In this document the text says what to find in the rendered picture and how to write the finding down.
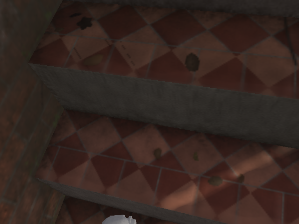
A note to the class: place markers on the left robot thigh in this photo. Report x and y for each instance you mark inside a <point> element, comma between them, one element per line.
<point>119,219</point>

